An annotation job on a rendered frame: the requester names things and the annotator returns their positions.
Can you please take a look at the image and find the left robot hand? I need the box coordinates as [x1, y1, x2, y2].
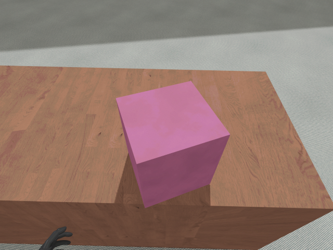
[39, 227, 73, 250]

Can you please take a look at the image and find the carton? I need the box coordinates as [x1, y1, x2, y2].
[116, 81, 230, 208]

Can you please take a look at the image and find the pedestal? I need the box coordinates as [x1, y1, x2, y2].
[0, 66, 333, 250]

